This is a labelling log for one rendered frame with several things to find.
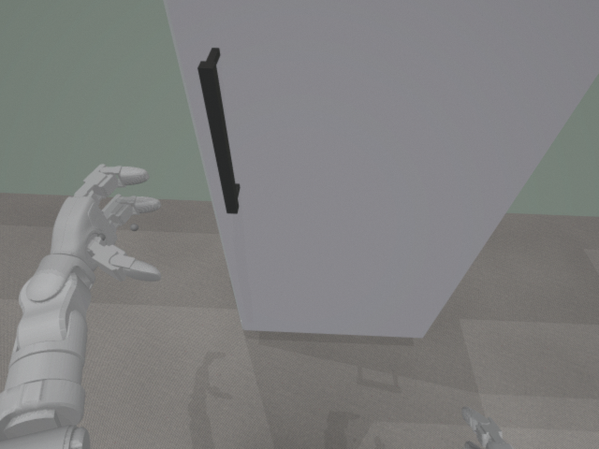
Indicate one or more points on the fridge door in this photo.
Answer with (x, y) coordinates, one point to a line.
(377, 144)

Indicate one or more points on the robot left upper arm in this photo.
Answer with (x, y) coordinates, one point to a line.
(66, 437)

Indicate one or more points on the left robot hand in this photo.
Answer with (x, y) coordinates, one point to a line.
(80, 220)

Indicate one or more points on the left robot forearm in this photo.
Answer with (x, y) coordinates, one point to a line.
(43, 388)

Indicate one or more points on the right robot hand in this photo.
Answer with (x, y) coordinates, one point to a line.
(487, 432)

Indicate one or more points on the handle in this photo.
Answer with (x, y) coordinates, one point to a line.
(213, 102)

